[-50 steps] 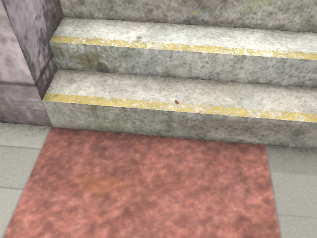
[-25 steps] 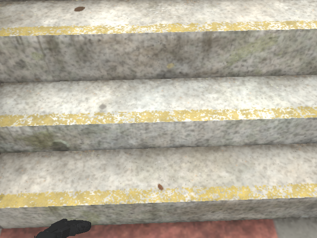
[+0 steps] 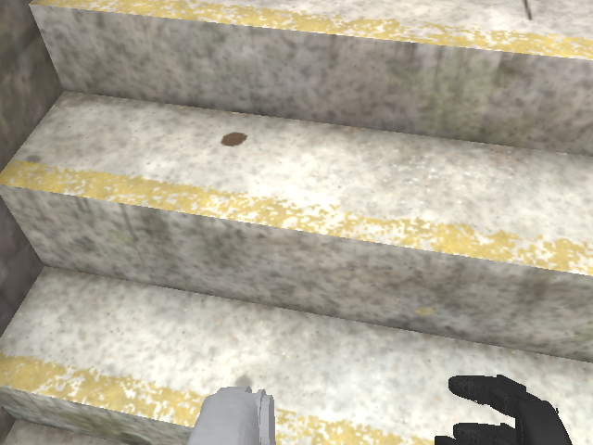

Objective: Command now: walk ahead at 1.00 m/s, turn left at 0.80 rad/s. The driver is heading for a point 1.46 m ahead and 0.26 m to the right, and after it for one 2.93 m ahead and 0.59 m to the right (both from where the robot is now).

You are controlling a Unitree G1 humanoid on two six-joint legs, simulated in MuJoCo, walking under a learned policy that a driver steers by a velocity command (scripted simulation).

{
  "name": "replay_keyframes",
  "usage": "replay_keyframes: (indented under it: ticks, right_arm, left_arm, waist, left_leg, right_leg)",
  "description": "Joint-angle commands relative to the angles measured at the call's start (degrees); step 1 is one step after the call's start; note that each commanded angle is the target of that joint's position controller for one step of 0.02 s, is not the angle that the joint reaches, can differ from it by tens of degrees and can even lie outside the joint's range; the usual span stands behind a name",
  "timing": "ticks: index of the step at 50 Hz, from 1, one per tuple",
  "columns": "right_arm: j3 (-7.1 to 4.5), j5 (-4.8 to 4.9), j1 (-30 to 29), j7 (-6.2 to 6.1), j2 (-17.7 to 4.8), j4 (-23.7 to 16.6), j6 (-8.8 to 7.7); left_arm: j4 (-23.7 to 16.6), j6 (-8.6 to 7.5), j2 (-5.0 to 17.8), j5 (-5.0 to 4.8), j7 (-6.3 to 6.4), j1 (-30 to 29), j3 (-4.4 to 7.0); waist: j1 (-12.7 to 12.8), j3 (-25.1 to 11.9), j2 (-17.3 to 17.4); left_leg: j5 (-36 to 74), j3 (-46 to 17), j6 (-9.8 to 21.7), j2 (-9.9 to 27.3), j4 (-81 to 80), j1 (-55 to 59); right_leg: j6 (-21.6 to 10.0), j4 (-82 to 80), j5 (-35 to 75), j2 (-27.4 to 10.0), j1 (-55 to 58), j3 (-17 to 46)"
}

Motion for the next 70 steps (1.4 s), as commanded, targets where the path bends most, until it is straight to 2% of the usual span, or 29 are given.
replay_keyframes:
  ticks: [1,2,4,5,6,7,10,15,18,22,23,24,25,28,29,35,37,39,40,41,43,47,53,57,61,63,64,65,70]
  right_arm:
    - [2.75,0.19,-6.1,0.76,-2.2,-10.6,-0.01]
    - [0.47,1.32,4.2,1.38,-7.9,-4.5,2.19]
    - [-1.62,-0.56,26.7,1.00,-9.9,0.0,2.71]
    - [-3.54,-0.80,30.6,2.23,-13.0,3.7,1.25]
    - [-6.57,-0.89,27.5,1.89,-20.6,7.3,0.52]
    - [-7.88,-1.56,21.6,0.89,-21.0,4.1,-0.66]
    - [-4.65,-3.87,22.1,1.86,-8.0,15.0,-4.15]
    - [-1.62,-3.48,22.6,4.84,0.6,23.1,-7.59]
    - [-1.58,0.98,25.9,2.98,-5.0,22.5,-7.52]
    - [-7.48,7.02,4.1,0.07,-25.3,9.8,-12.35]
    - [-6.42,5.85,2.1,1.36,-18.4,4.7,-12.31]
    - [-6.05,-0.06,9.8,3.24,-12.8,3.4,-11.10]
    - [-3.71,-4.87,16.8,4.12,-5.2,-1.4,-10.04]
    - [2.94,-5.85,6.9,1.14,10.3,-9.0,-9.16]
    - [3.75,-4.61,12.2,1.13,9.8,-9.0,-9.48]
    - [3.40,-2.93,-20.1,0.02,2.5,-27.4,-5.34]
    - [3.46,0.43,-9.5,0.28,1.4,-24.6,-4.91]
    - [-3.97,0.30,26.5,-0.42,-9.7,-13.2,-3.46]
    - [-6.98,-1.97,35.1,-0.27,-18.9,-10.1,-3.82]
    - [-7.97,-0.95,31.8,-1.86,-21.3,-7.7,-3.20]
    - [-6.37,-0.41,8.4,-1.04,-12.5,-7.0,-2.75]
    - [-2.75,-2.68,12.5,1.47,3.5,9.6,-6.34]
    - [-6.30,-3.20,23.4,1.67,-9.0,14.9,-10.33]
    - [-6.13,-1.83,35.6,1.52,-7.9,19.0,-7.86]
    - [-6.79,0.98,30.5,1.72,-15.1,13.9,-9.19]
    - [-8.59,4.07,24.6,3.76,-18.6,10.5,-11.30]
    - [-6.68,5.14,27.8,5.36,-11.2,6.9,-10.31]
    - [-7.58,2.70,24.0,5.31,-12.1,6.1,-9.41]
    - [-6.81,-2.38,24.6,0.60,-2.6,-0.6,-1.34]
  left_arm:
    - [-5.3,-0.28,9.9,-2.42,1.51,-6.5,-0.06]
    - [-9.6,-1.11,12.6,-6.75,3.86,-9.2,0.76]
    - [-13.1,-2.82,24.9,-7.98,3.08,-12.7,5.08]
    - [-13.6,-1.26,23.6,-8.55,1.78,-12.1,5.80]
    - [-18.5,-0.49,12.3,-3.61,-0.72,-15.1,4.21]
    - [-24.6,-1.84,7.7,0.09,-0.86,-17.3,2.77]
    - [-31.8,-1.11,-5.6,0.20,0.47,-28.7,-0.98]
    - [-34.7,2.71,-9.5,-3.37,3.60,-39.1,-3.19]
    - [-32.5,4.59,-4.3,-4.56,3.19,-35.0,-3.03]
    - [-18.3,7.29,9.7,-5.27,4.39,0.9,2.14]
    - [-15.6,6.13,12.9,-6.65,4.89,0.9,3.35]
    - [-15.9,6.59,12.4,-7.79,5.62,-17.7,5.23]
    - [-18.3,6.49,10.4,-1.82,5.71,-29.8,5.70]
    - [-4.6,3.43,0.7,-0.80,0.94,-9.0,2.62]
    - [-8.6,2.37,0.2,-0.22,-0.19,-16.1,1.85]
    - [-7.8,-0.07,8.5,-1.49,1.52,-8.4,5.18]
    - [-12.4,0.84,10.8,-6.10,2.72,-13.8,6.53]
    - [-16.8,-2.25,22.6,-4.39,0.30,-18.0,10.77]
    - [-20.5,-3.50,18.8,-4.66,-1.72,-25.6,10.79]
    - [-25.4,-3.37,8.5,-0.72,-3.54,-30.4,9.27]
    - [-31.6,-2.19,-3.2,3.75,-3.12,-30.8,5.88]
    - [-31.2,2.71,-3.2,-0.47,-0.64,-24.6,2.85]
    - [-35.5,6.49,-0.2,-1.00,2.13,-36.1,4.08]
    - [-40.9,7.11,-3.9,-0.21,1.33,-45.7,1.05]
    - [-35.1,7.44,-2.4,-2.78,-0.19,-26.2,1.29]
    - [-31.1,6.39,4.0,-1.73,0.80,-13.0,3.93]
    - [-28.0,5.83,10.5,0.33,1.84,-9.3,5.75]
    - [-31.9,6.14,12.2,0.32,2.61,-12.9,6.64]
    - [-23.4,4.08,-0.8,-1.44,2.23,-28.5,3.72]
  waist:
    - [-9.6,2.5,-1.4]
    - [-11.5,-11.5,-0.1]
    - [-18.9,-24.8,-15.7]
    - [-18.7,-23.7,-12.0]
    - [-11.5,-18.9,16.1]
    - [-8.4,-24.8,11.3]
    - [-0.9,-1.3,-8.5]
    - [4.2,8.4,-6.1]
    - [6.5,-3.0,-0.7]
    - [25.7,-28.5,2.0]
    - [21.7,-28.5,-4.4]
    - [8.3,-21.6,-21.3]
    - [-2.0,-19.5,-11.4]
    - [-2.3,-4.2,3.9]
    - [-8.1,0.1,7.8]
    - [2.6,9.9,1.4]
    - [-2.0,-5.6,1.9]
    - [-17.3,-31.7,-1.5]
    - [-20.5,-34.5,12.6]
    - [-15.9,-29.8,31.9]
    - [-2.3,-14.3,14.8]
    - [5.5,5.1,-0.8]
    - [3.1,5.3,-1.0]
    - [-0.8,1.6,1.6]
    - [4.5,-17.2,10.8]
    - [12.5,-25.1,11.6]
    - [11.8,-31.3,-10.3]
    - [12.3,-40.4,-3.9]
    - [-5.2,0.5,-0.8]
  left_leg:
    - [-0.5,11.5,1.1,-1.1,-25.5,25.3]
    - [7.1,14.8,-1.1,-9.3,-29.5,52.1]
    - [-3.3,3.8,2.8,-9.2,-40.2,61.7]
    - [-2.2,-9.6,5.7,-9.3,-59.3,65.5]
    - [11.7,-48.2,9.4,5.7,-92.3,72.3]
    - [10.0,-69.3,6.2,12.5,-102.4,74.9]
    - [19.3,-43.0,2.9,12.7,-94.1,57.3]
    - [34.5,-2.9,-9.3,6.9,-104.4,47.7]
    - [71.2,11.0,-9.2,5.5,-116.2,42.7]
    - [140.8,9.2,-3.8,11.4,-75.3,58.0]
    - [116.4,8.3,-4.8,5.5,-51.0,53.3]
    - [30.1,-0.9,-9.3,-7.5,-18.0,27.9]
    - [18.1,-15.6,-8.1,-5.2,2.9,14.0]
    - [13.1,-9.8,-2.0,0.4,18.5,5.4]
    - [15.6,-8.4,-3.1,0.8,9.6,7.3]
    - [-6.6,-8.7,-5.7,7.7,-1.2,-4.3]
    - [-3.8,0.3,-4.1,2.7,-36.5,55.8]
    - [-10.1,-0.5,-5.4,-2.9,-42.1,72.2]
    - [-30.4,-26.4,-2.7,5.5,-65.8,71.2]
    - [-45.2,-61.8,0.2,16.7,-95.2,72.4]
    - [-47.4,-61.4,-1.4,20.5,-94.2,58.1]
    - [1.3,-17.8,-5.5,17.7,-89.2,46.8]
    - [40.1,0.1,-4.1,18.6,-104.7,65.0]
    - [45.1,5.1,-3.5,13.0,-109.3,78.9]
    - [116.0,4.1,-1.9,15.9,-101.6,73.7]
    - [94.2,0.1,-6.9,12.3,-76.4,69.3]
    - [34.9,0.5,-12.2,-0.2,-42.3,44.0]
    - [13.7,-11.5,-13.1,-4.1,-13.6,48.4]
    - [17.4,-9.7,-8.2,3.1,-12.5,35.8]
  right_leg:
    - [4.4,-7.9,87.3,-11.0,-23.4,-6.3]
    - [1.2,1.2,113.1,-8.7,-30.6,-4.7]
    - [-1.8,33.2,151.6,-21.6,-15.7,4.7]
    - [-3.4,54.0,125.7,-16.2,-17.5,5.7]
    - [0.4,86.0,22.8,3.6,-42.2,7.9]
    - [-2.2,109.6,20.5,5.7,-50.0,24.1]
    - [-7.8,128.2,13.0,3.5,-70.6,28.6]
    - [-9.2,121.8,-1.2,4.2,-82.0,20.0]
    - [-8.8,91.4,7.5,7.4,-49.5,5.3]
    - [-5.5,58.4,12.3,7.5,-14.1,2.8]
    - [-9.8,38.3,15.6,6.7,-8.1,8.6]
    - [-19.1,22.6,15.6,1.5,-2.9,29.1]
    - [-19.9,21.8,5.7,-3.6,-2.9,38.3]
    - [-9.3,19.8,13.7,0.7,-20.7,23.5]
    - [-8.1,16.5,18.3,1.2,-28.3,21.4]
    - [-14.0,-10.3,-3.8,-8.3,-37.1,41.0]
    - [-16.0,-18.4,34.0,-6.4,-56.1,32.1]
    - [-14.2,19.6,111.5,-10.1,-29.6,28.9]
    - [-10.6,44.6,98.5,-2.8,-30.9,26.7]
    - [-8.5,69.6,30.7,9.0,-51.3,26.9]
    - [-8.4,106.7,27.1,5.3,-69.1,29.3]
    - [-6.7,116.6,14.4,2.5,-78.0,24.6]
    - [-5.7,105.9,3.0,2.1,-82.7,19.9]
    - [-7.3,89.0,-5.2,-0.1,-84.4,12.6]
    - [-7.4,59.2,3.9,3.5,-29.9,1.0]
    - [-8.0,34.0,16.8,0.3,-10.5,14.8]
    - [-21.0,28.3,53.8,-21.3,5.5,44.0]
    - [-22.5,16.3,55.4,-26.0,-3.7,53.8]
    - [-9.4,16.2,-10.9,-17.9,-42.0,29.1]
